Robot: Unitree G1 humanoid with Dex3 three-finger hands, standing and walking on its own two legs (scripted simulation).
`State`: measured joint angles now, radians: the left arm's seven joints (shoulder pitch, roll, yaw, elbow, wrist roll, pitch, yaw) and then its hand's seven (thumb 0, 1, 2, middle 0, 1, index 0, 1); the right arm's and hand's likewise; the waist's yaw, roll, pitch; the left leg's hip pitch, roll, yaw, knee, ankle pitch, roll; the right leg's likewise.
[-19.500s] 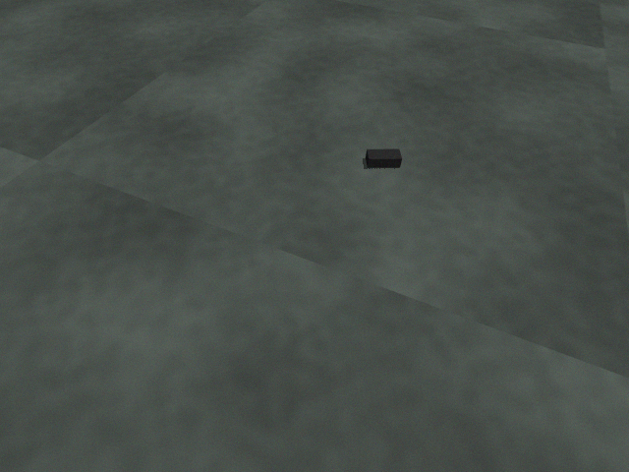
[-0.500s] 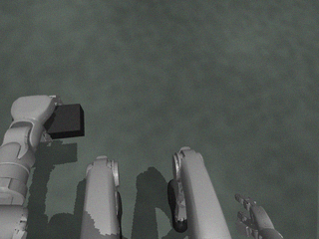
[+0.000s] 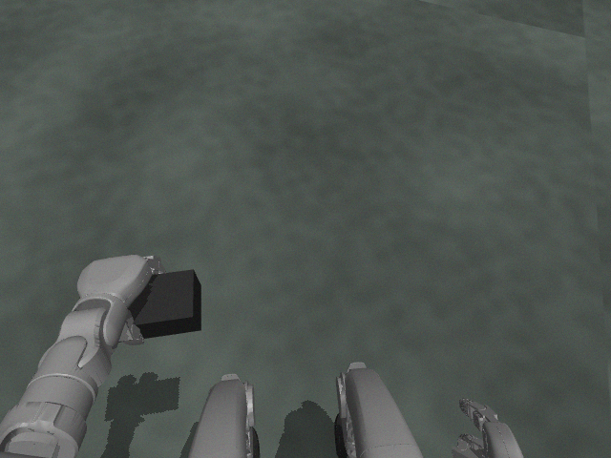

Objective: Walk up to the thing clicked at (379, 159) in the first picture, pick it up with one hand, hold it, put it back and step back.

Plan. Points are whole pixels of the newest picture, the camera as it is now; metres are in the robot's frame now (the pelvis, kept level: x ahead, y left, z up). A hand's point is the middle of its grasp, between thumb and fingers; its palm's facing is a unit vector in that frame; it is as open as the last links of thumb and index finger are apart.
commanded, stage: lift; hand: left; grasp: from above
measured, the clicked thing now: (142, 307) +0.35 +0.23 -0.11
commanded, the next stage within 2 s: hold in 0.52 s
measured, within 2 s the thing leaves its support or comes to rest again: neither
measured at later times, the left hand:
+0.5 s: hand (111, 275) +0.35 +0.23 +0.02, palm faces -0.44 -0.08 -0.89, open 10.5 cm
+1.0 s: hand (96, 251) +0.36 +0.23 +0.06, palm faces -0.46 -0.06 -0.89, open 10.5 cm
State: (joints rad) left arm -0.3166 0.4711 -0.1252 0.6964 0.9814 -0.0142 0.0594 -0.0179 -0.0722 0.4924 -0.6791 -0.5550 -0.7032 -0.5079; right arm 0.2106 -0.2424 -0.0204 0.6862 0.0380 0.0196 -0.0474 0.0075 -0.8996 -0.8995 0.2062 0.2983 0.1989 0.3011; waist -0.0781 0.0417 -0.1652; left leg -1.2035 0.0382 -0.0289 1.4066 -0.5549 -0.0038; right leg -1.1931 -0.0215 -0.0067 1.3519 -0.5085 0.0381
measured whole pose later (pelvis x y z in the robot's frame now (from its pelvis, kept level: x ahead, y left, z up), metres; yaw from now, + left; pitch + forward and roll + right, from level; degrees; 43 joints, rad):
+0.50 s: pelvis +0.03 +0.00 +0.09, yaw +0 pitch +10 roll -1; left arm -0.31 0.39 -0.18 0.82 1.00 0.02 0.13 -0.02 -0.08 0.49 -0.68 -0.55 -0.71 -0.51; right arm 0.25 -0.24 -0.04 0.73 0.03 0.00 -0.04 0.01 -0.90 -0.90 0.21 0.30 0.20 0.30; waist -0.06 0.03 -0.09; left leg -0.69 0.04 0.01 0.92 -0.41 0.00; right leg -0.69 -0.02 0.01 0.88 -0.36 0.04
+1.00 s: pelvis +0.05 +0.01 +0.12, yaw -1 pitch +6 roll -1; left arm -0.29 0.40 -0.21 0.77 1.00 0.00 0.06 -0.02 -0.08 0.49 -0.69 -0.55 -0.71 -0.51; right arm 0.24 -0.25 -0.04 0.72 0.04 0.03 -0.04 0.01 -0.90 -0.90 0.20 0.30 0.20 0.30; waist -0.03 0.03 -0.07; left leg -0.46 0.03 0.03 0.71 -0.35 0.00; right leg -0.47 -0.03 0.02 0.67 -0.30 0.04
